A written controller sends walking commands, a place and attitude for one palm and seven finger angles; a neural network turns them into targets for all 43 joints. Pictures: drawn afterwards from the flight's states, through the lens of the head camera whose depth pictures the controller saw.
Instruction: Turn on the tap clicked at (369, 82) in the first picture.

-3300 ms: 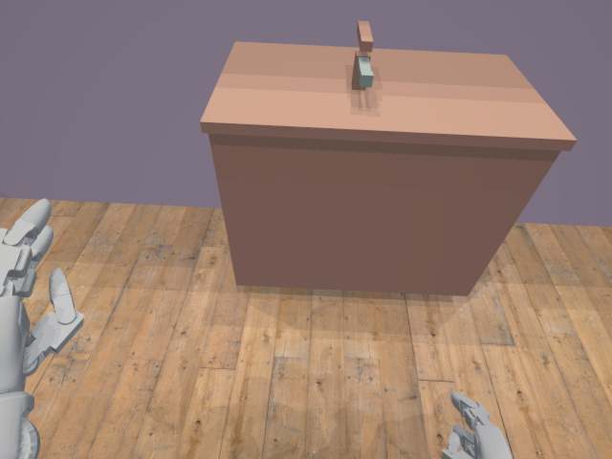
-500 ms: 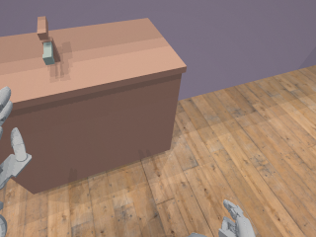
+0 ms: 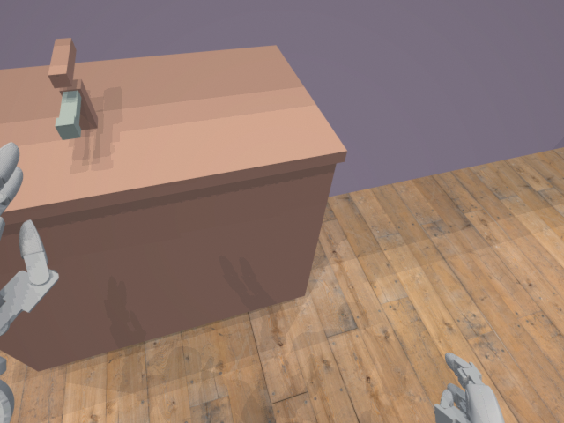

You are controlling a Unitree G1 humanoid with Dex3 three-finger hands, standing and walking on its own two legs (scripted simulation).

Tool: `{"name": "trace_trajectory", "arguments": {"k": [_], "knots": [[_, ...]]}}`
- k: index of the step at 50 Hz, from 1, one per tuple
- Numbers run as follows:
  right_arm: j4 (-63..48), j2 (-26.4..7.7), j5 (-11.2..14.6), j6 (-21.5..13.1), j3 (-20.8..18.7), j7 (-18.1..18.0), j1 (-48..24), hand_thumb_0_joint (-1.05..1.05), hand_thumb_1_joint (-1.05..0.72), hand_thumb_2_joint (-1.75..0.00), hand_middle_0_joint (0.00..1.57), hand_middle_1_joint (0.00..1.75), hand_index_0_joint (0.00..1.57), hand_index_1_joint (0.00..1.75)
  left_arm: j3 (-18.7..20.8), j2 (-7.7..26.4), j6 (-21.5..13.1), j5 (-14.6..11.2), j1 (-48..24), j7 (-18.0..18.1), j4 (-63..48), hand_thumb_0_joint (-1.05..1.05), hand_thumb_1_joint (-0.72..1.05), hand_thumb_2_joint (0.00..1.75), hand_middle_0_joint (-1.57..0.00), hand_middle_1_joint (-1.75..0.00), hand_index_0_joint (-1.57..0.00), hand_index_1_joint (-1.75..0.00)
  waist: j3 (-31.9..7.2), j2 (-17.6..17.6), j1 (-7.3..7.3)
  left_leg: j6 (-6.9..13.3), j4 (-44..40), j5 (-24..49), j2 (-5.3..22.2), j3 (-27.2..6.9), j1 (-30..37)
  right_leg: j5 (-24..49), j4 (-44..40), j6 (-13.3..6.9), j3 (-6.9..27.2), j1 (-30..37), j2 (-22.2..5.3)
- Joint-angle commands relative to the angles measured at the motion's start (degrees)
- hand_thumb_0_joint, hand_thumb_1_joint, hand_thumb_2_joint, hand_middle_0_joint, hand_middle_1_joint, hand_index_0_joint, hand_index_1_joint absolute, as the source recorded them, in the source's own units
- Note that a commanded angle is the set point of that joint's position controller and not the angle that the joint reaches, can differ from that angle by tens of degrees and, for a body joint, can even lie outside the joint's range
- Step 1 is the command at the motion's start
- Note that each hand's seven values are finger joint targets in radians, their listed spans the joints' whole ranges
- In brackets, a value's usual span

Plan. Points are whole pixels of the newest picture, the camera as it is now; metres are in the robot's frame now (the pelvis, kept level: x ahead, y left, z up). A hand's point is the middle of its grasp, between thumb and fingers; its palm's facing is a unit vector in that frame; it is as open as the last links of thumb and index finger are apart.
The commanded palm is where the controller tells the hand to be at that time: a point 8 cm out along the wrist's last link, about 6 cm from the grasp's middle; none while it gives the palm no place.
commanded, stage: take the last steps up to it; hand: left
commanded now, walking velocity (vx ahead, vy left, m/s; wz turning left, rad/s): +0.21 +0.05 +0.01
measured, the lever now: (68, 127) +0.52 +0.40 +0.10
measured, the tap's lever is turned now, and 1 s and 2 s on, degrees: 0 0 0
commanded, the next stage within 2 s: come to a stop and stand still in 0.34 s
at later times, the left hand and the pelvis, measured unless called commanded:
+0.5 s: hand (113, 210) +0.30 +0.22 +0.18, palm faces +0.43 -0.78 -0.45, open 7.4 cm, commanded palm +0.24 +0.26 +0.19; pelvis +0.08 -0.03 +0.01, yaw +1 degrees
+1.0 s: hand (100, 220) +0.28 +0.22 +0.18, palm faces +0.40 -0.83 -0.40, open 7.4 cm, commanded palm +0.22 +0.26 +0.19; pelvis +0.06 -0.02 +0.01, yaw +0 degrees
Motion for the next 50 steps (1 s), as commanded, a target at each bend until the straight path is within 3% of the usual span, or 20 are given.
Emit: {"name": "trace_trajectory", "arguments": {"k": [1,3,5,7,11,14,15,17,18,20,22,24,30,33,34,36,38,42,47,50], "knots": [[-8.8,-3.9,0.6,-2.8,-0.2,-0.1,-2.8,0.0,-0.9,-0.9,0.2,0.3,0.2,0.3,5.4,9.1,-3.4,-0.3,-8.5,1.1,-7.1,0.0,0.9,0.9,-0.2,-0.3,-0.2,-0.3,-8.9,18.7,-0.77,11.5,-14.5,7.4,19.4,-31.0,17.6,-16.1,26.5,-0.3,4.8,-20.3,3.4],[-7.3,-3.2,0.2,-3.2,0.4,-0.1,-3.8,0.0,-0.9,-0.9,0.2,0.3,0.2,0.3,5.5,9.8,-2.7,-0.1,-9.7,0.4,-4.7,0.0,0.9,0.9,-0.2,-0.3,-0.2,-0.3,-5.1,16.7,-1.08,13.1,-14.6,5.1,19.5,-28.3,12.6,-11.6,30.2,0.3,8.0,-23.6,-0.3],[-6.6,-3.5,0.8,-3.8,-0.2,0.4,-3.2,0.0,-0.9,-0.9,0.2,0.3,0.2,0.3,4.3,8.4,-2.8,-0.1,-10.5,-0.1,-8.5,0.0,0.9,0.9,-0.2,-0.3,-0.2,-0.3,-6.4,15.8,-0.49,11.1,-11.4,11.5,15.2,-18.5,15.1,-6.6,25.0,0.8,6.3,-23.5,-0.4],[-6.5,-3.5,0.7,-4.1,-0.1,0.9,-2.4,0.0,-0.9,-0.9,0.2,0.3,0.2,0.3,3.8,7.2,-2.3,-0.4,-5.3,-0.4,-9.2,0.0,0.9,0.9,-0.2,-0.3,-0.2,-0.3,-8.4,15.5,-0.32,9.3,-10.9,15.4,12.5,-13.0,12.8,-3.0,18.6,1.1,4.0,-18.1,0.7],[-6.8,-3.2,0.5,-4.2,0.9,1.0,-3.2,0.0,-0.9,-0.9,0.2,0.3,0.2,0.3,5.9,8.5,-1.0,-1.0,-1.6,-0.4,-7.6,0.0,0.9,0.9,-0.2,-0.3,-0.2,-0.3,-8.8,14.6,-0.61,7.6,-10.4,13.8,12.1,-9.6,7.8,1.1,5.3,1.6,0.3,-8.1,3.0],[-6.4,-2.8,0.6,-3.6,1.2,0.4,-3.9,0.0,-0.9,-0.9,0.2,0.3,0.2,0.3,6.8,8.9,-0.5,-0.7,-3.2,0.0,-5.2,0.0,0.9,0.9,-0.2,-0.3,-0.2,-0.3,-9.5,11.2,-0.05,4.6,-4.2,4.1,10.2,-6.6,3.6,6.0,-6.2,1.4,-1.0,1.9,3.9],[-6.4,-2.5,0.6,-3.2,1.3,0.3,-3.9,0.0,-0.9,-0.9,0.2,0.3,0.2,0.3,7.1,9.5,-0.4,-0.3,-4.7,0.1,-4.9,0.0,0.9,0.9,-0.2,-0.3,-0.2,-0.3,-10.5,7.0,-0.25,3.3,1.0,-0.7,8.3,-4.9,0.5,8.1,-9.5,0.2,2.4,6.0,1.5],[-6.9,-0.5,0.3,-2.8,2.0,0.3,-4.7,0.0,-0.9,-0.9,0.2,0.3,0.2,0.3,8.4,12.0,0.0,-0.2,-6.0,0.3,-2.6,0.0,0.9,0.9,-0.2,-0.3,-0.2,-0.3,-9.6,-14.1,-0.07,-0.8,23.9,-20.9,-2.6,-0.7,-15.5,16.9,-17.5,-8.8,32.0,12.3,-17.3],[-6.0,-1.6,-0.1,-3.2,1.6,0.4,-5.3,0.0,-0.9,-0.9,0.2,0.3,0.2,0.3,8.5,11.9,-0.1,-0.5,-9.0,0.1,-2.1,0.0,0.9,0.9,-0.2,-0.3,-0.2,-0.3,-8.8,-12.7,0.28,-1.2,31.5,-20.7,-1.4,-6.0,-15.9,14.0,-19.5,-10.1,32.9,8.8,-19.9],[-5.2,-2.0,0.5,-2.7,1.3,0.9,-5.6,0.0,-0.9,-0.9,0.2,0.3,0.2,0.3,7.5,10.7,-0.3,-0.8,-8.1,-0.5,-1.2,0.0,0.9,0.9,-0.2,-0.3,-0.2,-0.3,-6.9,-8.8,-0.23,-2.0,36.3,-16.2,0.1,-8.7,-18.1,15.4,-18.4,-10.5,30.4,7.6,-18.4],[-4.3,-1.3,0.1,-1.7,2.3,0.8,-5.9,0.0,-0.9,-0.9,0.2,0.3,0.2,0.3,7.3,9.6,-1.5,-0.1,-3.7,-0.4,-0.1,0.0,0.9,0.9,-0.2,-0.3,-0.2,-0.3,-7.3,-4.6,-0.33,-2.4,32.8,-12.3,0.9,-7.4,-16.0,29.2,-15.6,-8.9,18.0,7.5,-14.6],[-5.0,-1.3,-0.1,-1.5,2.4,0.8,-6.5,0.0,-0.9,-0.9,0.2,0.3,0.2,0.3,6.3,8.9,-2.2,0.0,-3.4,-0.2,-2.2,0.0,0.9,0.9,-0.2,-0.3,-0.2,-0.3,-8.7,-3.5,-0.44,-2.5,23.7,-10.4,0.1,-5.1,-10.8,40.1,-13.4,-7.2,11.5,7.3,-12.6],[-8.5,-1.8,-0.2,-1.7,1.1,0.2,-5.6,0.0,-0.9,-0.9,0.2,0.3,0.2,0.3,7.4,9.9,-1.6,-0.5,-0.6,1.3,-10.6,0.0,0.9,0.9,-0.2,-0.3,-0.2,-0.3,-12.2,-4.1,0.87,-2.5,5.0,-6.4,-2.1,-2.5,-3.0,48.1,-9.2,-6.6,11.2,11.5,-12.3],[-9.0,-2.2,-0.1,-0.9,0.7,-0.4,-4.0,0.0,-0.9,-0.9,0.2,0.3,0.2,0.3,7.5,9.9,-1.0,-0.8,-1.0,1.6,-11.4,0.0,0.9,0.9,-0.2,-0.3,-0.2,-0.3,-13.2,0.3,-0.42,-2.2,-5.4,9.8,-0.9,-3.7,8.2,38.4,-5.3,-2.8,9.3,6.4,-7.7],[-9.3,-3.2,0.1,-0.8,0.4,-0.6,-4.3,0.0,-0.9,-0.9,0.2,0.3,0.2,0.3,7.2,9.9,-1.0,-1.0,-1.7,1.6,-11.8,0.0,0.9,0.9,-0.2,-0.3,-0.2,-0.3,-12.8,4.9,-0.04,-0.7,-6.3,21.8,3.9,-7.4,11.0,30.7,-3.4,-0.8,8.0,3.1,-4.3],[-9.7,-4.2,0.6,-1.3,-0.1,-0.3,-3.5,0.0,-0.9,-0.9,0.2,0.3,0.2,0.3,6.6,9.8,-1.4,-1.1,-2.0,1.0,-10.1,0.0,0.9,0.9,-0.2,-0.3,-0.2,-0.3,-11.3,14.3,1.0,4.2,-9.6,33.8,14.1,-16.8,11.5,-4.4,3.6,0.7,6.6,-3.8,1.5],[-8.5,-3.5,-1.0,-2.2,0.7,0.2,-3.9,0.0,-0.9,-0.9,0.2,0.3,0.2,0.3,6.6,9.5,-1.7,-0.7,-3.4,0.3,-7.9,0.0,0.9,0.9,-0.2,-0.3,-0.2,-0.3,-8.4,19.0,0.41,6.3,-13.6,29.1,15.7,-20.0,6.9,-10.1,9.4,0.5,7.2,-4.9,2.8],[-7.8,-4.0,-0.3,-4.0,0.5,1.6,-2.2,0.0,-0.9,-0.9,0.2,0.3,0.2,0.3,2.9,6.9,-1.0,-0.6,-5.5,-0.2,-9.0,0.0,0.9,0.9,-0.2,-0.3,-0.2,-0.3,-11.6,15.7,-0.42,4.5,-9.5,29.6,12.6,-14.0,13.4,-2.1,1.3,0.8,6.4,-4.7,4.3],[-7.9,-3.7,0.0,-3.9,1.5,1.8,-3.7,0.0,-0.9,-0.9,0.2,0.3,0.2,0.3,3.8,7.3,1.0,-1.3,-3.4,-0.7,-6.4,0.0,0.9,0.9,-0.2,-0.3,-0.2,-0.3,-10.4,12.3,-0.45,3.3,-10.6,12.4,11.4,-12.6,6.2,3.0,-9.5,1.4,5.4,3.2,4.7],[-8.3,-2.8,-0.1,-3.0,2.1,1.6,-4.8,0.0,-0.9,-0.9,0.2,0.3,0.2,0.3,5.4,9.2,1.3,-1.1,-5.5,-0.6,-5.8,0.0,0.9,0.9,-0.2,-0.3,-0.2,-0.3,-10.3,5.6,-0.63,-0.5,-6.3,-3.2,5.2,-7.6,0.8,9.7,-15.2,-0.4,10.1,6.2,0.7]]}}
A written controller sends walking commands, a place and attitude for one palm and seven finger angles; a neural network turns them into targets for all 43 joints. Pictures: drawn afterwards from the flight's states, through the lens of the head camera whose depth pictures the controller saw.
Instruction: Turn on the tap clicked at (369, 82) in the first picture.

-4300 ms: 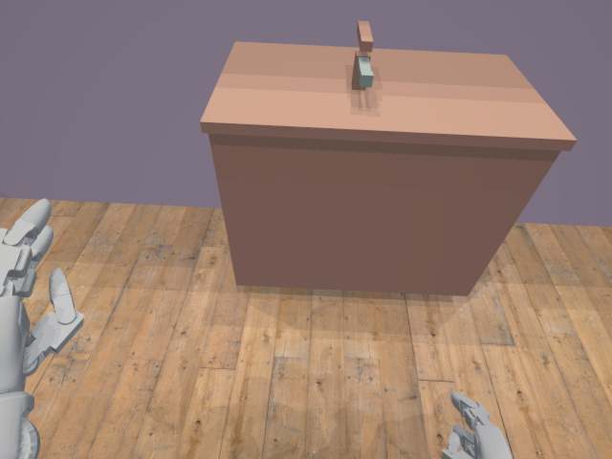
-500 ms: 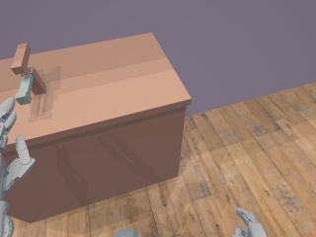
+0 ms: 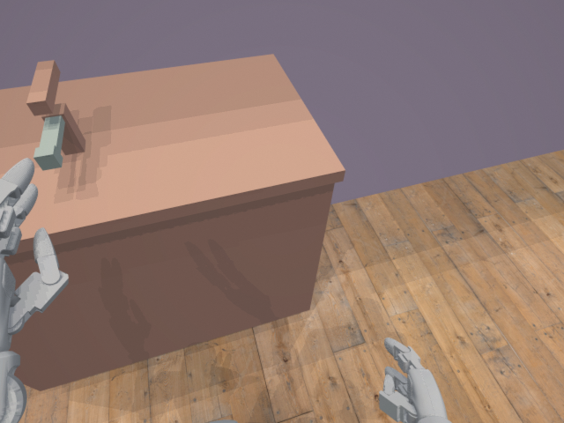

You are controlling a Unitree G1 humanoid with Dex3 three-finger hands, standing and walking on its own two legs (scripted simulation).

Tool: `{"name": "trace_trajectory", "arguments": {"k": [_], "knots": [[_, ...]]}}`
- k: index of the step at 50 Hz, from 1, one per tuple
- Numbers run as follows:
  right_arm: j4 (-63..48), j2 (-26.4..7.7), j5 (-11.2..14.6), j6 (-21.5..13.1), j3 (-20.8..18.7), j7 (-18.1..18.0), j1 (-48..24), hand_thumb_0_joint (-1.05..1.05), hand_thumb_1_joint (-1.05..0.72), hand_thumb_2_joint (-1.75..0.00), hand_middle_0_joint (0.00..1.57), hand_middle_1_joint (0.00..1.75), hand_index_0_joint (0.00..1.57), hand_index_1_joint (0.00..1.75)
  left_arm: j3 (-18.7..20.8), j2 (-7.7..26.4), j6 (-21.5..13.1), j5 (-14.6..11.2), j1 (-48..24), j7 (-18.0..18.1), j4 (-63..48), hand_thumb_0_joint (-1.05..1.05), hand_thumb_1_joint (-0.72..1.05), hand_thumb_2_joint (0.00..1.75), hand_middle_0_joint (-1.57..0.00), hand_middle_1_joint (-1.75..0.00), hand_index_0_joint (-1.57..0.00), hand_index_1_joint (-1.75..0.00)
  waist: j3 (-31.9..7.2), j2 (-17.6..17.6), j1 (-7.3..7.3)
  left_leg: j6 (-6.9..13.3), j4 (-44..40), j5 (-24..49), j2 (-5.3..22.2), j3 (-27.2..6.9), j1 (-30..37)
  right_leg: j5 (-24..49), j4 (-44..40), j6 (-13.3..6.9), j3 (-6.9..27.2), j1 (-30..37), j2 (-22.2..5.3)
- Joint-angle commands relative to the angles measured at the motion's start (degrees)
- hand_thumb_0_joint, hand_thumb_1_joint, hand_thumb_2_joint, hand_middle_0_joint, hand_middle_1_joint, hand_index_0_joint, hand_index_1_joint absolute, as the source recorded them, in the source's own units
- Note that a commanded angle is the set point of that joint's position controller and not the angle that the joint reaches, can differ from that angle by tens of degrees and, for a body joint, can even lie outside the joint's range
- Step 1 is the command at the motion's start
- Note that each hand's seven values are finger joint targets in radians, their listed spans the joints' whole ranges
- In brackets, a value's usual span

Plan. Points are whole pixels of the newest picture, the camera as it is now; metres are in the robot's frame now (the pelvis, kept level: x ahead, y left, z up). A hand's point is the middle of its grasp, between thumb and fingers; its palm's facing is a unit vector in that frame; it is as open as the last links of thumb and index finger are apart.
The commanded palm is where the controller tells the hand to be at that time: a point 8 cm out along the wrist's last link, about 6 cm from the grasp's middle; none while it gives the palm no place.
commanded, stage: come to a stop and stand still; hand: left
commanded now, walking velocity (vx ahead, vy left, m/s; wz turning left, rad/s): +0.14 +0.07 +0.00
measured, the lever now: (48, 157) +0.46 +0.42 +0.10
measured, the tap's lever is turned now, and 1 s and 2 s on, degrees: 0 0 0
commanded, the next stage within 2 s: look again from close up in 0.36 s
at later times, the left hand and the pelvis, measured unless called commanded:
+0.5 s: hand (49, 286) +0.21 +0.25 +0.17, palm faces +0.42 -0.78 -0.47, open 7.4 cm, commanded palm +0.13 +0.27 +0.18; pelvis -0.02 -0.01 +0.00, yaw +1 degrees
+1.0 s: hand (45, 262) +0.23 +0.27 +0.17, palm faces +0.42 -0.85 -0.32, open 7.4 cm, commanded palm +0.17 +0.29 +0.18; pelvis +0.01 +0.01 +0.01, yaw +0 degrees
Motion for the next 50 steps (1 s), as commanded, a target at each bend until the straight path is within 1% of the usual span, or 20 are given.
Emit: {"name": "trace_trajectory", "arguments": {"k": [1,4,6,11,13,15,16,18,22,23,24,25,26,27,30,34,35,41,45,50], "knots": [[-7.9,-9.6,0.4,-1.3,-4.1,-1.5,-3.3,0.0,-0.9,-0.9,0.2,0.3,0.2,0.3,6.6,9.6,-1.9,-0.6,-3.2,0.5,-9.4,0.0,0.9,0.9,-0.2,-0.3,-0.2,-0.3,-10.1,-3.8,-1.18,-1.1,-0.5,-11.8,1.3,-1.3,2.1,-2.5,-10.5,-1.7,8.9,0.7,-7.8],[-7.4,-9.5,0.5,0.1,-4.1,-2.1,-4.4,0.0,-0.9,-0.9,0.2,0.3,0.2,0.3,5.9,9.9,-0.7,-1.0,-3.5,0.6,-9.4,0.0,0.9,0.9,-0.2,-0.3,-0.2,-0.3,-4.7,-8.1,-0.86,-1.2,11.6,-12.3,-1.8,-2.0,2.5,-20.7,-17.7,-6.5,18.1,-11.3,-15.3],[-6.8,-8.9,0.3,0.1,-3.4,-2.4,-4.8,0.0,-0.9,-0.9,0.2,0.3,0.2,0.3,5.6,10.3,-1.0,-0.7,-6.1,1.3,-11.4,0.0,0.9,0.9,-0.2,-0.3,-0.2,-0.3,-5.5,-6.5,-1.0,-0.8,11.0,-11.4,-1.6,-2.4,1.0,-19.6,-16.2,-7.1,17.0,-8.8,-15.9],[-5.8,-10.6,0.5,-0.5,-4.4,-3.4,-2.9,0.0,-0.9,-0.9,0.2,0.3,0.2,0.3,5.3,10.1,-2.1,0.2,-7.0,1.7,-8.4,0.0,0.9,0.9,-0.2,-0.3,-0.2,-0.3,-4.6,-4.4,-0.87,0.8,-1.8,-10.5,-1.2,-2.0,5.9,-13.6,-10.6,-4.9,11.5,-6.3,-12.3],[-6.2,-11.7,0.4,-0.4,-5.0,-3.5,-2.4,0.0,-0.9,-0.9,0.2,0.3,0.2,0.3,5.8,9.5,-2.8,0.3,-4.3,1.5,-7.2,0.0,0.9,0.9,-0.2,-0.3,-0.2,-0.3,-5.2,2.3,-0.39,2.8,-6.9,-8.9,3.0,-6.9,6.7,-8.9,-5.1,-2.6,8.3,-5.6,-7.2],[-6.5,-11.9,0.3,-0.5,-4.6,-3.3,-2.7,0.0,-0.9,-0.9,0.2,0.3,0.2,0.3,5.3,8.6,-3.8,0.6,-5.1,1.1,-8.8,0.0,0.9,0.9,-0.2,-0.3,-0.2,-0.3,-4.7,12.9,-0.56,5.0,-15.0,-18.4,9.2,-16.7,2.5,-10.0,4.4,-0.6,2.2,-5.2,-2.3],[-6.5,-11.6,0.1,-0.6,-4.5,-3.3,-2.8,0.0,-0.9,-0.9,0.2,0.3,0.2,0.3,4.8,8.2,-4.1,0.9,-5.3,1.1,-8.3,0.0,0.9,0.9,-0.2,-0.3,-0.2,-0.3,-3.0,13.4,-0.75,6.6,-18.1,-23.3,11.9,-20.4,-3.3,-9.5,9.9,-0.1,1.2,-2.6,-1.5],[-6.3,-11.6,0.1,-1.4,-5.0,-3.3,-2.4,0.0,-0.9,-0.9,0.2,0.3,0.2,0.3,3.7,7.3,-4.5,1.2,-5.5,1.1,-7.8,0.0,0.9,0.9,-0.2,-0.3,-0.2,-0.3,-2.3,9.8,-0.52,6.6,-16.5,-20.0,11.1,-17.8,-4.8,-7.7,8.2,0.0,1.7,-0.7,-2.1],[-6.3,-11.7,0.5,-2.5,-5.2,-2.7,-1.1,0.0,-0.9,-0.9,0.2,0.3,0.2,0.3,5.6,8.9,-4.8,0.9,-1.5,1.4,-9.2,0.0,0.9,0.9,-0.2,-0.3,-0.2,-0.3,-10.8,3.7,-0.73,2.5,-3.8,6.1,5.8,-8.4,3.2,9.3,-3.1,-0.2,3.5,5.1,-4.1],[-5.3,-12.4,-2.7,-5.0,-6.4,-2.0,3.1,0.0,-0.9,-0.9,0.2,0.3,0.2,0.3,38.5,53.1,-8.7,6.6,-56.6,0.7,-17.2,0.0,0.9,0.9,-0.2,-0.3,-0.2,-0.3,-1.8,-7.7,3.67,2.5,10.3,2.4,1.7,-1.7,-5.2,18.1,-12.8,-0.4,11.5,-2.4,-7.4],[-2.3,-6.2,-1.0,-5.2,-3.4,-1.3,-1.0,0.0,-0.9,-0.9,0.2,0.3,0.2,0.3,15.3,19.6,-6.0,1.7,-28.0,-1.9,11.6,0.0,0.9,0.9,-0.2,-0.3,-0.2,-0.3,-10.2,-8.4,-0.3,0.6,8.0,-4.0,-4.4,-5.0,-0.4,19.7,-7.4,-7.0,16.1,0.6,-12.8],[-6.7,-9.7,1.4,-4.9,-5.9,-0.8,-2.6,0.0,-0.9,-0.9,0.2,0.3,0.2,0.3,13.8,15.3,-6.5,-0.8,-21.8,-1.4,3.2,0.0,0.9,0.9,-0.2,-0.3,-0.2,-0.3,-10.5,-2.3,0.81,0.1,3.5,-3.8,-4.3,-3.9,3.2,20.0,-6.8,-6.5,17.4,2.6,-14.0],[-7.0,-10.5,1.3,-5.7,-6.1,-1.0,-0.8,0.0,-0.9,-0.9,0.2,0.3,0.2,0.3,10.1,12.4,-6.5,-0.3,-18.8,-1.6,7.5,0.0,0.9,0.9,-0.2,-0.3,-0.2,-0.3,-11.4,-0.7,1.13,0.1,0.5,-2.4,-3.3,-2.2,5.8,19.0,-6.0,-5.5,16.4,3.0,-12.5],[-6.4,-11.0,1.2,-5.8,-6.1,-0.7,-1.1,0.0,-0.9,-0.9,0.2,0.3,0.2,0.3,7.7,10.4,-6.9,-1.1,-14.4,-2.3,3.4,0.0,0.9,0.9,-0.2,-0.3,-0.2,-0.3,-13.1,3.8,1.66,1.1,-2.3,0.5,-3.4,-2.9,8.4,17.6,-4.4,-3.4,12.3,4.2,-9.6],[-7.8,-11.2,1.4,-5.8,-5.9,1.0,-3.3,0.0,-0.9,-0.9,0.2,0.3,0.2,0.3,3.3,6.5,-6.2,-1.7,-4.4,-3.4,-2.7,0.0,0.9,0.9,-0.2,-0.3,-0.2,-0.3,-14.6,3.7,2.12,2.7,-3.5,7.2,0.3,-6.0,12.5,9.6,-3.6,-0.4,7.5,1.5,-5.5],[-8.8,-11.2,0.7,-5.4,-5.1,0.2,-4.2,0.0,-0.9,-0.9,0.2,0.3,0.2,0.3,7.0,10.7,-4.8,-1.3,-3.1,-3.0,-4.1,0.0,0.9,0.9,-0.2,-0.3,-0.2,-0.3,-9.4,-8.8,1.59,1.5,-4.8,-5.0,-1.6,-5.4,7.6,-2.2,-10.6,-1.0,8.6,-1.9,-5.2],[-8.9,-11.3,0.6,-5.1,-5.0,-0.4,-4.3,0.0,-0.9,-0.9,0.2,0.3,0.2,0.3,10.2,14.0,-4.7,-1.4,-5.1,-2.6,-5.1,0.0,0.9,0.9,-0.2,-0.3,-0.2,-0.3,-8.2,-7.8,1.34,1.0,-5.5,-5.7,-2.2,-5.1,8.1,-5.0,-11.7,-1.3,8.4,-3.8,-5.1],[-8.5,-11.3,-0.1,-5.2,-4.3,-2.0,-4.1,0.0,-0.9,-0.9,0.2,0.3,0.2,0.3,8.8,12.4,-5.5,-1.1,-14.5,-2.3,-6.9,0.0,0.9,0.9,-0.2,-0.3,-0.2,-0.3,-7.8,4.5,0.63,1.5,-10.2,-6.2,-1.2,-5.9,9.3,0.7,-9.6,-0.9,5.7,-0.7,-2.4],[-8.9,-11.8,-0.3,-6.1,-4.8,-1.3,-3.6,0.0,-0.9,-0.9,0.2,0.3,0.2,0.3,2.9,7.8,-5.1,-0.6,-14.2,-2.5,-9.0,0.0,0.9,0.9,-0.2,-0.3,-0.2,-0.3,-11.2,6.5,0.14,2.4,-7.8,-5.7,-1.8,-5.1,11.4,3.0,-7.5,-1.5,4.4,1.5,-2.7],[-8.8,-12.5,-0.3,-5.0,-5.2,-0.7,-3.6,0.0,-0.9,-0.9,0.2,0.3,0.2,0.3,5.3,9.2,-4.0,-0.6,-6.6,-1.9,-6.6,0.0,0.9,0.9,-0.2,-0.3,-0.2,-0.3,-11.6,1.8,0.45,2.6,-3.5,1.1,-2.2,-5.4,9.4,8.3,-4.7,-2.1,3.9,2.8,-3.2]]}}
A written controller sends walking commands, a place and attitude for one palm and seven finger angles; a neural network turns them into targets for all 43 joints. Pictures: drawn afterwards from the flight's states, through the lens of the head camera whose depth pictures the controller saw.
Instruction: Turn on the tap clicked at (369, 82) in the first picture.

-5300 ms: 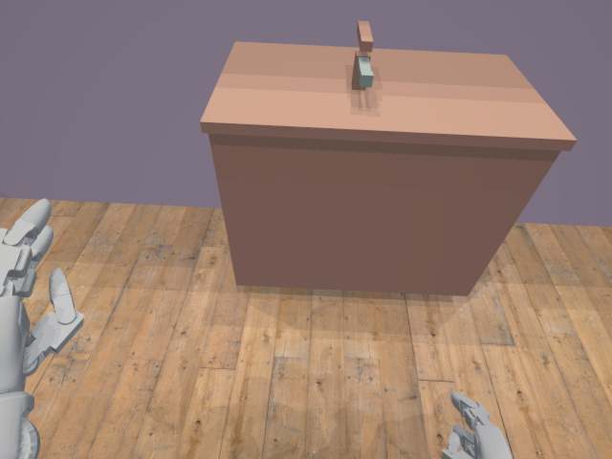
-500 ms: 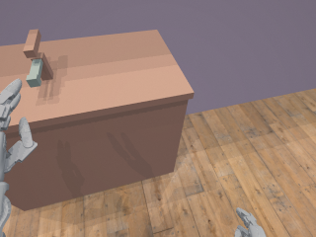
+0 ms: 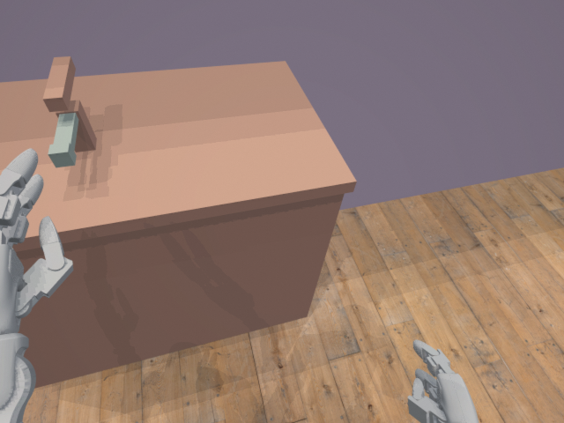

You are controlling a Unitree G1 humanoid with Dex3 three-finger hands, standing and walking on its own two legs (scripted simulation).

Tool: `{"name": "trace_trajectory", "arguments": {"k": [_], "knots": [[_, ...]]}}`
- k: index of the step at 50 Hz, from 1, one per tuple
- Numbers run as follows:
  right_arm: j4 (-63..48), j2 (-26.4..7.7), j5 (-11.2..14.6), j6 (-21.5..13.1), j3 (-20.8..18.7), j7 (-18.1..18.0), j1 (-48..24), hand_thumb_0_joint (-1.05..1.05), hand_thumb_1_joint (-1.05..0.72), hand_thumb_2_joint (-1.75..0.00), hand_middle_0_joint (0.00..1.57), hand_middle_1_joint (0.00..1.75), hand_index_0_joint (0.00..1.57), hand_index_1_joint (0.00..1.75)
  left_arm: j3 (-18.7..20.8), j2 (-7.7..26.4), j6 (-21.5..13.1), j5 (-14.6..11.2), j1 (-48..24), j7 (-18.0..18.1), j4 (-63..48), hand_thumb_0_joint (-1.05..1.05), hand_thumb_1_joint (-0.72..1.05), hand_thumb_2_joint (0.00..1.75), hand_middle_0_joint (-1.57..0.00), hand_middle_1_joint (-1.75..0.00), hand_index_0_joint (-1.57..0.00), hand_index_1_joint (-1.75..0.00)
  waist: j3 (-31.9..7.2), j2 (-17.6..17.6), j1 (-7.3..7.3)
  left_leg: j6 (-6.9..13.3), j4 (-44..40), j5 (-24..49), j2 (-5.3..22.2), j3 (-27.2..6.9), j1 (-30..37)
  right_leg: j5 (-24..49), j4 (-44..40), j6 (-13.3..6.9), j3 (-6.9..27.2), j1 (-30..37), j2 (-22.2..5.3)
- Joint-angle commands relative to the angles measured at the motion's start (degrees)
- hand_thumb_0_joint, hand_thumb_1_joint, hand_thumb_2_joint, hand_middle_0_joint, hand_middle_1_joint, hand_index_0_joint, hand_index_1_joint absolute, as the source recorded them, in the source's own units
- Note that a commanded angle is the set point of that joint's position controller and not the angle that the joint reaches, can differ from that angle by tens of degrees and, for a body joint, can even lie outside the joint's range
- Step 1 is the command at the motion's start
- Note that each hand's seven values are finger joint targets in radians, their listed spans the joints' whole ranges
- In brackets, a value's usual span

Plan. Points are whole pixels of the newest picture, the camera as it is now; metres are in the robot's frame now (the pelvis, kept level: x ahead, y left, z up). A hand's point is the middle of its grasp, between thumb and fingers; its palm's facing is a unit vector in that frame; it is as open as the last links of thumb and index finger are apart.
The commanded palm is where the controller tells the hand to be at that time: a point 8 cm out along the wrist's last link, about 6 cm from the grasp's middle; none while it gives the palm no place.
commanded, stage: shuffle to correct the standing spot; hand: left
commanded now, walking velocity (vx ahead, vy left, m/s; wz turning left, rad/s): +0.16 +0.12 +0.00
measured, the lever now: (62, 155) +0.45 +0.41 +0.09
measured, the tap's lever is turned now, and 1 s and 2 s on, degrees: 0 0 0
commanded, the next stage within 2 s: come to a stop and stand still in 0.92 s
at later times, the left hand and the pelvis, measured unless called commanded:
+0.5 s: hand (56, 236) +0.26 +0.29 +0.15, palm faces +0.40 -0.84 -0.38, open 7.4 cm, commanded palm +0.20 +0.32 +0.18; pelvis +0.04 +0.04 -0.02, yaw +0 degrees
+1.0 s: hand (23, 204) +0.30 +0.35 +0.15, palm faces +0.45 -0.80 -0.41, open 7.4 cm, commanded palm +0.25 +0.36 +0.18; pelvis +0.09 +0.08 -0.01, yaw +0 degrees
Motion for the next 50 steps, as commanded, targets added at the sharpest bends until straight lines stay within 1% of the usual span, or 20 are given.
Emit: {"name": "trace_trajectory", "arguments": {"k": [1,9,13,16,19,21,23,24,26,27,28,30,32,35,42,43,44,45,46,50], "knots": [[-9.0,-7.2,0.2,-1.8,-2.9,-0.3,-4.6,0.0,-0.9,-0.9,0.2,0.3,0.2,0.3,4.7,10.0,-3.0,-0.3,-0.2,0.4,-12.2,0.0,0.9,0.9,-0.2,-0.3,-0.2,-0.3,-9.0,4.5,-1.13,-0.1,-1.1,8.9,2.1,-3.5,3.7,10.4,0.0,-2.9,1.7,0.9,-1.8],[-10.1,-7.0,1.2,0.4,-2.9,-0.3,-4.8,0.0,-0.9,-0.9,0.2,0.3,0.2,0.3,8.5,13.0,-3.8,-1.4,-0.2,0.3,-14.7,0.0,0.9,0.9,-0.2,-0.3,-0.2,-0.3,-9.9,6.1,-1.67,1.0,3.2,22.5,3.7,-4.7,5.8,18.7,9.0,-2.6,-0.5,-0.7,-1.6],[-10.1,-7.0,1.1,-0.3,-3.1,0.5,-3.4,0.0,-0.9,-0.9,0.2,0.3,0.2,0.3,7.1,12.0,-3.8,-1.2,-0.3,0.2,-18.0,0.0,0.9,0.9,-0.2,-0.3,-0.2,-0.3,-10.8,10.8,-2.16,2.3,2.6,30.8,6.7,-7.9,13.8,6.3,13.0,-1.6,-3.4,-8.3,0.2],[-10.0,-7.2,1.2,-0.3,-3.1,0.9,-3.4,0.0,-0.9,-0.9,0.2,0.3,0.2,0.3,7.0,11.6,-3.5,-1.0,0.8,0.4,-16.8,0.0,0.9,0.9,-0.2,-0.3,-0.2,-0.3,-10.0,7.5,-1.76,0.9,4.8,28.1,6.0,-6.0,7.7,9.5,8.1,-2.7,-3.2,-1.9,-0.7],[-9.8,-6.7,1.6,0.6,-3.4,0.9,-3.7,0.0,-0.9,-0.9,0.2,0.3,0.2,0.3,9.0,13.2,-3.9,-0.9,2.3,1.2,-13.4,0.0,0.9,0.9,-0.2,-0.3,-0.2,-0.3,-10.8,-6.9,-0.46,-1.1,20.2,18.1,0.0,0.3,-10.5,28.6,4.7,-8.3,10.2,13.6,-10.6],[-9.5,-6.3,2.0,1.2,-3.3,1.2,-4.8,0.0,-0.9,-0.9,0.2,0.3,0.2,0.3,9.6,13.2,-5.0,-1.0,1.4,1.9,-11.8,0.0,0.9,0.9,-0.2,-0.3,-0.2,-0.3,-6.5,-11.6,1.21,-1.3,31.3,-11.0,-0.7,-1.0,-27.4,37.4,3.2,-14.1,19.3,21.9,-19.5],[-8.7,-6.5,2.0,1.7,-3.3,1.2,-5.1,0.0,-0.9,-0.9,0.2,0.3,0.2,0.3,9.0,12.5,-5.4,-0.7,0.4,2.3,-13.4,0.0,0.9,0.9,-0.2,-0.3,-0.2,-0.3,-2.6,-7.9,1.1,0.5,24.0,-18.5,5.2,-8.4,-25.7,29.2,4.3,-11.8,17.9,14.8,-21.3],[-8.5,-5.9,1.8,2.0,-3.2,1.3,-4.6,0.0,-0.9,-0.9,0.2,0.3,0.2,0.3,8.3,11.6,-5.3,-0.5,-1.1,2.1,-15.2,0.0,0.9,0.9,-0.2,-0.3,-0.2,-0.3,-2.2,-5.3,-0.78,0.4,15.0,-13.4,5.3,-6.5,-16.8,22.4,5.5,-9.7,13.1,7.0,-18.4],[-7.3,-6.0,1.7,2.0,-3.4,0.6,-3.6,0.0,-0.9,-0.9,0.2,0.3,0.2,0.3,7.6,11.6,-4.9,-0.5,-4.1,1.4,-18.9,0.0,0.9,0.9,-0.2,-0.3,-0.2,-0.3,-7.3,12.5,-4.75,0.5,-0.6,7.6,-0.1,-3.9,10.8,10.6,23.9,-2.9,-2.4,-10.1,-4.1],[-8.5,-7.9,1.3,1.3,-4.6,0.9,-4.5,0.0,-0.9,-0.9,0.2,0.3,0.2,0.3,6.5,11.1,-5.0,-0.3,-6.2,1.2,-22.5,0.0,0.9,0.9,-0.2,-0.3,-0.2,-0.3,-9.4,27.5,-4.54,4.7,-6.2,15.1,11.0,-22.2,18.6,-11.9,40.1,-0.1,-4.5,-22.3,2.5],[-9.4,-6.7,1.0,0.4,-4.6,1.1,-5.7,0.0,-0.9,-0.9,0.2,0.3,0.2,0.3,6.9,12.7,-5.6,0.4,-8.1,1.6,-23.7,0.0,0.9,0.9,-0.2,-0.3,-0.2,-0.3,-9.7,24.9,-3.74,9.0,-8.9,11.4,14.2,-27.2,15.1,-17.7,48.0,-1.4,0.8,-22.2,3.1],[-9.2,-5.6,0.8,-0.6,-3.7,1.0,-6.0,0.0,-0.9,-0.9,0.2,0.3,0.2,0.3,8.6,14.8,-5.2,-0.4,-9.7,1.3,-23.3,0.0,0.9,0.9,-0.2,-0.3,-0.2,-0.3,-5.9,15.4,-3.06,11.3,-11.5,2.0,16.2,-29.6,7.3,-15.7,51.2,-1.1,2.7,-23.7,-0.4],[-8.0,-6.1,1.1,-1.3,-4.2,1.1,-4.3,0.0,-0.9,-0.9,0.2,0.3,0.2,0.3,7.7,13.0,-4.8,0.2,-5.0,1.1,-21.1,0.0,0.9,0.9,-0.2,-0.3,-0.2,-0.3,-3.8,8.1,-2.82,11.7,-9.9,7.3,14.7,-24.7,5.0,-12.2,47.8,-0.9,2.3,-24.7,-2.2],[-7.8,-6.7,1.4,-1.6,-4.1,1.0,-4.3,0.0,-0.9,-0.9,0.2,0.3,0.2,0.3,10.4,13.3,-5.1,-0.3,3.0,0.9,-19.8,0.0,0.9,0.9,-0.2,-0.3,-0.2,-0.3,-6.9,11.2,-1.36,9.5,-8.9,9.7,11.6,-14.5,4.5,-7.6,35.0,-0.9,-0.7,-19.7,-2.7],[-8.9,-6.7,1.3,0.4,-2.9,-0.9,-3.4,0.0,-0.9,-0.9,0.2,0.3,0.2,0.3,10.3,12.0,-2.9,-0.9,6.7,1.1,-10.1,0.0,0.9,0.9,-0.2,-0.3,-0.2,-0.3,-7.6,4.5,-1.41,2.6,-8.8,-8.2,9.9,-11.0,-9.9,-3.0,6.3,-1.3,-7.1,3.2,0.0],[-9.0,-6.9,1.1,0.7,-3.0,-1.2,-3.8,0.0,-0.9,-0.9,0.2,0.3,0.2,0.3,9.7,11.7,-2.7,-0.6,5.0,1.2,-9.5,0.0,0.9,0.9,-0.2,-0.3,-0.2,-0.3,-7.4,2.7,-1.2,1.1,-6.0,-12.5,8.3,-9.5,-14.4,-3.7,2.7,-2.3,-5.0,8.3,-1.4],[-9.1,-6.7,0.8,1.1,-3.2,-1.3,-3.5,0.0,-0.9,-0.9,0.2,0.3,0.2,0.3,9.6,12.4,-2.6,0.0,3.8,1.3,-8.6,0.0,0.9,0.9,-0.2,-0.3,-0.2,-0.3,-7.5,-3.0,-0.83,-0.1,2.8,-16.1,5.2,-7.3,-20.6,-10.9,-1.6,-5.3,3.8,12.4,-6.8],[-9.3,-6.4,0.4,1.6,-3.3,-1.1,-3.6,0.0,-0.9,-0.9,0.2,0.3,0.2,0.3,9.4,13.2,-2.4,0.1,2.3,1.1,-8.4,0.0,0.9,0.9,-0.2,-0.3,-0.2,-0.3,-7.2,-12.4,-0.88,-0.8,18.4,-15.6,0.4,-3.2,-25.0,-19.9,-8.9,-10.8,22.3,11.6,-17.5],[-9.3,-7.2,0.4,1.4,-3.5,-0.8,-4.8,0.0,-0.9,-0.9,0.2,0.3,0.2,0.3,8.4,12.6,-2.5,-0.1,-1.6,1.1,-9.3,0.0,0.9,0.9,-0.2,-0.3,-0.2,-0.3,-3.5,-14.7,-0.56,-1.6,31.4,-15.8,0.8,-3.4,-28.6,-20.2,-13.3,-15.2,33.8,7.9,-26.4],[-6.9,-7.1,0.6,1.1,-2.9,-0.3,-4.7,0.0,-0.9,-0.9,0.2,0.3,0.2,0.3,4.6,11.6,-3.2,1.3,-8.0,1.9,-16.1,0.0,0.9,0.9,-0.2,-0.3,-0.2,-0.3,-3.7,-0.7,-1.41,-1.6,29.9,-9.9,5.9,-5.7,-20.5,-4.0,-6.2,-12.9,17.4,-0.2,-21.3]]}}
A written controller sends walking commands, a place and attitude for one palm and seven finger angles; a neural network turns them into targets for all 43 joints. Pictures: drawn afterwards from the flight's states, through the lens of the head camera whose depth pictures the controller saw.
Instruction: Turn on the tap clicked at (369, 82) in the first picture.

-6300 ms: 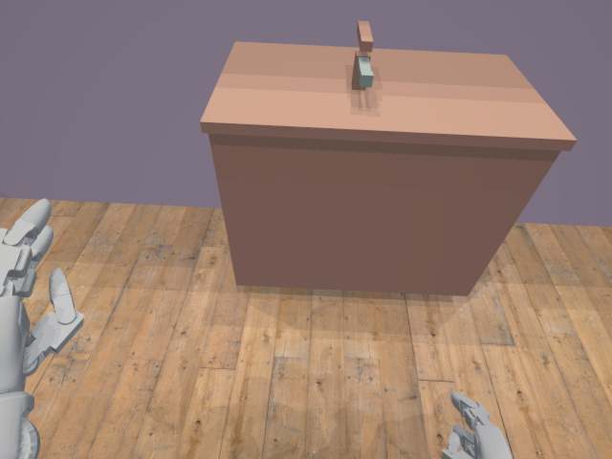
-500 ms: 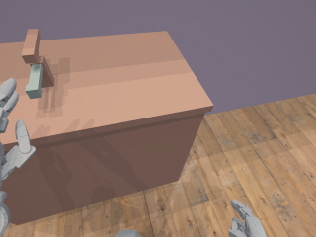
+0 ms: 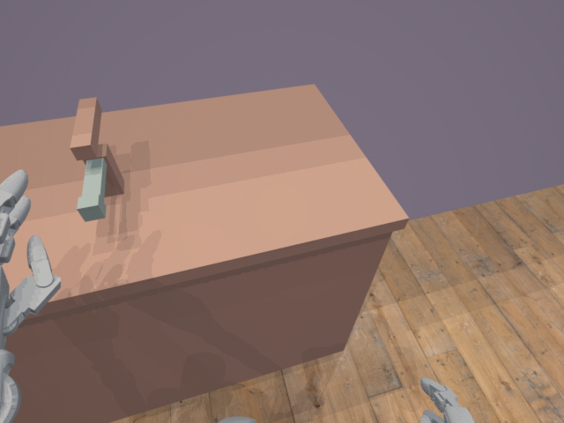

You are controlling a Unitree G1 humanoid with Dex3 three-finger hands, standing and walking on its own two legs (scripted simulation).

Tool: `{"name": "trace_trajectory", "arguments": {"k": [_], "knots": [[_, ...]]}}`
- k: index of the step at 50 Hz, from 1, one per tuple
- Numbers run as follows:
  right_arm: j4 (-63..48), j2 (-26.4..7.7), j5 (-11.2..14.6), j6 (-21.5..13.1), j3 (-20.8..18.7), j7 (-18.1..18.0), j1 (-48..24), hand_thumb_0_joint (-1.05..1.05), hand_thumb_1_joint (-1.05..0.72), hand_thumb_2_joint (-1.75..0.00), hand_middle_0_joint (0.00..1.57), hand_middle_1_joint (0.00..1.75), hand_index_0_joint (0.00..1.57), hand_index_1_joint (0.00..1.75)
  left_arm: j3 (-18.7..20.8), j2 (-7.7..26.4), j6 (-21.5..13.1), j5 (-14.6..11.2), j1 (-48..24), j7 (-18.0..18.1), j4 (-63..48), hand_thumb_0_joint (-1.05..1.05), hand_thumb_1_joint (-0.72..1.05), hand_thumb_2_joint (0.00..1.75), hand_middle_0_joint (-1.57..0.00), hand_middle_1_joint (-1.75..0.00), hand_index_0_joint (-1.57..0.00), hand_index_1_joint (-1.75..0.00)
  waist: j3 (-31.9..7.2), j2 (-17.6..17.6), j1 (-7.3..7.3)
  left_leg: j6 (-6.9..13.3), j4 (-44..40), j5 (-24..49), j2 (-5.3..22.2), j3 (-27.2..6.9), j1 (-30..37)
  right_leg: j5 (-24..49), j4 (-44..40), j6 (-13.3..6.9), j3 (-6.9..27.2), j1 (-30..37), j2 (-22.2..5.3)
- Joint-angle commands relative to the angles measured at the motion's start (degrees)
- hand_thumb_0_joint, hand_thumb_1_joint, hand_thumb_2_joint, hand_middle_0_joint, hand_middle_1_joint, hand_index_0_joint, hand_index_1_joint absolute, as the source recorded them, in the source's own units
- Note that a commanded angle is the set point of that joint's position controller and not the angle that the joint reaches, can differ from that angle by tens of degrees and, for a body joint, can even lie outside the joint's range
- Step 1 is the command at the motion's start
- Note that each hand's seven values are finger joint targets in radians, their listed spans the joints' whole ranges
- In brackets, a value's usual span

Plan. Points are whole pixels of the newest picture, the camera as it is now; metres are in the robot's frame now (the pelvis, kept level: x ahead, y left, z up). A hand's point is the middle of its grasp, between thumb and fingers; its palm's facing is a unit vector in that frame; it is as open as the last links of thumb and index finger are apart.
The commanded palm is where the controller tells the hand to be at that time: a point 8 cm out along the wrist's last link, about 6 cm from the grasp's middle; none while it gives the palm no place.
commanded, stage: come to a stop and stand still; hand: left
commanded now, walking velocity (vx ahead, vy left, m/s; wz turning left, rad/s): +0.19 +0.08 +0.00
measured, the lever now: (92, 207) +0.36 +0.32 +0.10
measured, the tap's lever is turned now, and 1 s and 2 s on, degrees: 0 0 0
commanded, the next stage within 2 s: none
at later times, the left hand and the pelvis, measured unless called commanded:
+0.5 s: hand (49, 250) +0.24 +0.29 +0.17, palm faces +0.39 -0.82 -0.42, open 7.4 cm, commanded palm +0.20 +0.32 +0.19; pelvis +0.04 +0.04 +0.01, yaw +1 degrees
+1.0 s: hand (0, 273) +0.22 +0.33 +0.15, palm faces +0.35 -0.82 -0.46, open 7.4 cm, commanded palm +0.16 +0.36 +0.19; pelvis +0.00 +0.07 +0.01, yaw +0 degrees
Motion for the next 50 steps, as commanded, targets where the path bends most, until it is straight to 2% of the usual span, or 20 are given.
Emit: {"name": "trace_trajectory", "arguments": {"k": [1,5,6,7,8,9,11,16,19,21,28,29,30,31,35,38,40,42,47,50], "knots": [[-10.1,-5.1,-0.3,-3.4,-1.2,-1.0,-7.8,0.0,-0.9,-0.9,0.2,0.3,0.2,0.3,2.1,9.6,-4.1,0.9,-10.5,1.8,-17.7,0.0,0.9,0.9,-0.2,-0.3,-0.2,-0.3,-2.8,-2.7,-1.5,-0.5,-4.5,2.4,7.0,-2.3,-3.5,3.1,-14.0,-8.1,18.0,4.2,-18.5],[-9.8,-4.7,-0.8,-4.7,-1.9,-2.4,-8.4,0.0,-0.9,-0.9,0.2,0.3,0.2,0.3,5.2,12.9,-4.2,0.3,-8.7,3.0,-23.8,0.0,0.9,0.9,-0.2,-0.3,-0.2,-0.3,-5.2,1.0,-1.68,-2.0,-25.7,16.8,0.8,4.8,16.9,10.7,-3.8,-1.9,6.4,1.2,-9.4],[-10.5,-4.9,-0.5,-5.0,-2.1,-2.6,-7.8,0.0,-0.9,-0.9,0.2,0.3,0.2,0.3,4.4,11.7,-4.7,0.0,-8.8,2.9,-26.1,0.0,0.9,0.9,-0.2,-0.3,-0.2,-0.3,-6.8,7.2,-1.65,-1.3,-28.1,23.0,3.5,0.5,20.2,10.0,3.0,0.4,3.9,0.6,-6.4],[-11.2,-6.3,-0.2,-5.1,-2.7,-2.7,-7.6,0.0,-0.9,-0.9,0.2,0.3,0.2,0.3,6.4,13.0,-5.0,-0.3,-7.6,3.2,-26.5,0.0,0.9,0.9,-0.2,-0.3,-0.2,-0.3,-8.0,15.9,-1.11,1.9,-30.1,33.2,10.9,-10.2,22.8,4.3,10.9,3.1,1.9,-4.2,-1.3],[-11.8,-6.0,-0.2,-5.2,-2.8,-2.2,-7.5,0.0,-0.9,-0.9,0.2,0.3,0.2,0.3,7.1,13.4,-5.5,-0.3,-7.0,3.1,-26.5,0.0,0.9,0.9,-0.2,-0.3,-0.2,-0.3,-8.6,18.3,-0.85,5.2,-33.8,40.4,15.9,-17.0,21.5,-10.8,16.6,3.3,4.1,-5.4,1.3],[-11.8,-5.9,0.1,-5.3,-3.4,-1.6,-7.2,0.0,-0.9,-0.9,0.2,0.3,0.2,0.3,7.9,13.1,-5.2,-0.3,-5.6,2.8,-22.4,0.0,0.9,0.9,-0.2,-0.3,-0.2,-0.3,-5.9,13.4,-0.65,5.4,-34.2,41.6,15.9,-16.2,17.4,-14.1,15.2,2.8,5.6,-3.6,2.3],[-11.2,-5.0,-0.4,-6.0,-2.7,-1.2,-7.1,0.0,-0.9,-0.9,0.2,0.3,0.2,0.3,9.3,13.4,-4.3,-1.0,-4.7,2.3,-21.4,0.0,0.9,0.9,-0.2,-0.3,-0.2,-0.3,-5.4,13.2,-1.72,5.5,-34.1,45.4,16.9,-17.0,18.3,-11.5,11.0,2.9,6.6,-3.0,1.1],[-12.5,-5.2,0.6,-5.7,-2.1,0.4,-6.2,0.0,-0.9,-0.9,0.2,0.3,0.2,0.3,7.7,10.8,-2.8,-1.2,4.5,1.3,-18.0,0.0,0.9,0.9,-0.2,-0.3,-0.2,-0.3,-11.0,5.4,-1.57,-0.6,-26.6,36.3,11.1,-4.1,13.1,20.8,-9.0,2.3,7.9,12.0,0.0],[-12.2,-5.1,0.9,-5.2,-2.3,0.0,-5.8,0.0,-0.9,-0.9,0.2,0.3,0.2,0.3,5.4,8.5,-0.8,-2.4,5.2,0.8,-15.5,0.0,0.9,0.9,-0.2,-0.3,-0.2,-0.3,-10.6,-7.3,-1.82,-3.2,-22.9,28.3,6.4,-0.7,13.8,31.9,-10.0,0.3,12.5,8.0,-3.8],[-11.5,-4.9,0.8,-4.8,-1.7,-0.9,-6.6,0.0,-0.9,-0.9,0.2,0.3,0.2,0.3,5.4,9.2,-0.2,-2.5,3.1,1.3,-15.1,0.0,0.9,0.9,-0.2,-0.3,-0.2,-0.3,-12.2,-5.8,-2.05,-2.9,-24.6,30.4,6.3,-0.6,15.8,35.0,-8.8,0.8,11.2,8.4,-4.0],[-11.2,-4.7,0.5,-4.6,-0.9,-3.3,-9.0,0.0,-0.9,-0.9,0.2,0.3,0.2,0.3,3.7,10.8,0.2,-2.0,-7.5,2.0,-18.7,0.0,0.9,0.9,-0.2,-0.3,-0.2,-0.3,-8.1,1.8,-1.38,-1.8,-31.9,21.4,6.2,-1.6,17.0,13.0,-13.9,3.4,9.6,5.3,-0.5],[-8.9,-6.9,-2.2,-7.6,-3.9,-3.3,0.7,0.0,-0.9,-0.9,0.2,0.3,0.2,0.3,35.8,54.4,-5.6,7.5,-60.6,0.9,-26.8,0.0,0.9,0.9,-0.2,-0.3,-0.2,-0.3,4.4,-11.3,0.51,-0.1,-22.6,21.0,6.8,-0.1,7.7,20.5,-21.4,7.2,16.1,-4.1,-4.6],[-6.3,-4.2,2.1,-5.9,-2.5,-2.5,-6.1,0.0,-0.9,-0.9,0.2,0.3,0.2,0.3,19.7,32.2,-2.0,1.6,-42.1,0.0,-2.7,0.0,0.9,0.9,-0.2,-0.3,-0.2,-0.3,0.7,2.9,-0.92,-0.5,-25.8,22.0,6.4,-0.9,14.3,18.2,-14.3,-1.6,13.8,-3.9,-9.7],[-9.4,-5.1,1.1,-5.6,-2.9,-1.4,-8.2,0.0,-0.9,-0.9,0.2,0.3,0.2,0.3,10.6,20.0,-1.5,-0.3,-30.7,-0.4,-7.7,0.0,0.9,0.9,-0.2,-0.3,-0.2,-0.3,-1.2,2.8,-0.01,-1.3,-28.5,20.4,6.2,-1.0,17.7,21.2,-12.8,0.1,16.5,-0.4,-5.9],[-12.1,-5.8,2.5,-6.6,-3.6,1.5,-6.5,0.0,-0.9,-0.9,0.2,0.3,0.2,0.3,-2.3,3.4,-1.5,-2.0,-5.1,-2.8,-6.6,0.0,0.9,0.9,-0.2,-0.3,-0.2,-0.3,-10.8,8.2,0.59,1.1,-30.5,18.5,7.0,-0.9,21.0,13.3,-8.9,4.4,12.1,4.9,-3.1],[-15.1,-6.6,2.2,-5.9,-2.8,1.9,-8.3,0.0,-0.9,-0.9,0.2,0.3,0.2,0.3,1.3,8.9,-2.1,-1.0,0.9,-2.4,-15.6,0.0,0.9,0.9,-0.2,-0.3,-0.2,-0.3,-6.9,0.3,0.89,0.5,-32.8,5.2,6.8,-1.8,12.0,0.3,-12.8,3.4,10.7,5.5,-2.3],[-15.0,-6.7,2.0,-5.3,-2.6,0.6,-8.8,0.0,-0.9,-0.9,0.2,0.3,0.2,0.3,9.3,16.0,-2.0,-1.1,4.9,-1.0,-14.1,0.0,0.9,0.9,-0.2,-0.3,-0.2,-0.3,-4.9,-6.3,0.79,-0.6,-31.2,3.4,5.2,-0.3,14.1,-8.6,-16.4,0.9,11.3,-0.5,-3.1],[-16.4,-5.8,1.6,-5.0,-2.1,-0.8,-9.0,0.0,-0.9,-0.9,0.2,0.3,0.2,0.3,10.9,16.0,-2.6,-1.7,2.1,-0.8,-15.7,0.0,0.9,0.9,-0.2,-0.3,-0.2,-0.3,-2.6,-9.7,-0.24,-0.9,-30.4,2.9,4.8,-1.1,14.1,-12.6,-17.1,0.3,11.6,-4.5,-3.6],[-14.9,-6.7,1.4,-6.5,-1.9,-2.3,-7.8,0.0,-0.9,-0.9,0.2,0.3,0.2,0.3,9.2,14.4,-4.4,-0.6,-9.8,0.6,-17.8,0.0,0.9,0.9,-0.2,-0.3,-0.2,-0.3,-2.6,13.3,-0.61,2.0,-43.9,-12.0,10.9,-8.8,4.5,-3.9,-4.2,1.9,7.4,7.3,1.3],[-13.9,-6.3,1.6,-8.4,-1.7,-1.0,-7.4,0.0,-0.9,-0.9,0.2,0.3,0.2,0.3,7.7,13.7,-4.7,0.8,-13.2,0.0,-15.7,0.0,0.9,0.9,-0.2,-0.3,-0.2,-0.3,-4.2,12.1,-0.03,1.9,-43.0,-11.7,10.1,-7.4,4.9,-1.2,-4.1,1.6,5.9,9.9,1.7]]}}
